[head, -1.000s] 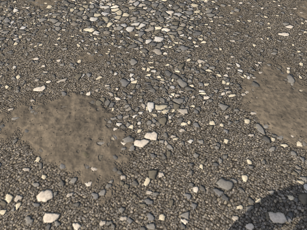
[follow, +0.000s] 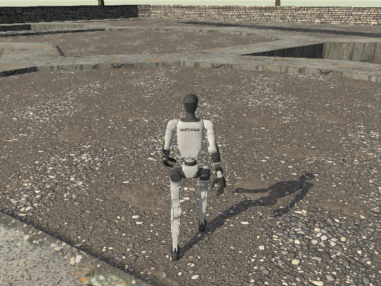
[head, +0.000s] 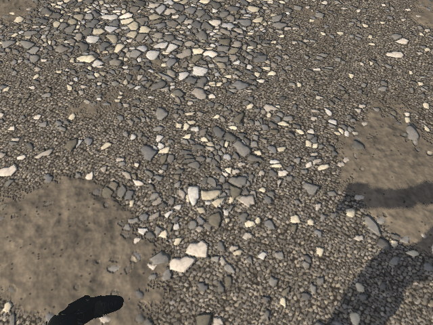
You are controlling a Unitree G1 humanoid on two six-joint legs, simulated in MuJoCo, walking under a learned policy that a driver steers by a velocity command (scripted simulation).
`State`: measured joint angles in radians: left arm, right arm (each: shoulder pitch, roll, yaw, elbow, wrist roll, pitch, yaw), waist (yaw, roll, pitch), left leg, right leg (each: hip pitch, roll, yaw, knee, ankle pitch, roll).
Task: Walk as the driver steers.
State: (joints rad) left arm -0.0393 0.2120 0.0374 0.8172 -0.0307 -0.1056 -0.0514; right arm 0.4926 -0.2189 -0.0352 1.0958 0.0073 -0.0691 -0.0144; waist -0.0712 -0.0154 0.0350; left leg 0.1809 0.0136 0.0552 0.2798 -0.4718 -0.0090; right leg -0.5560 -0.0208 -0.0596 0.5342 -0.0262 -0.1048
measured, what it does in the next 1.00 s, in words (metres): walks ahead: left foot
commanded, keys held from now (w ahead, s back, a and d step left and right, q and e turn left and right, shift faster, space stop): w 1.00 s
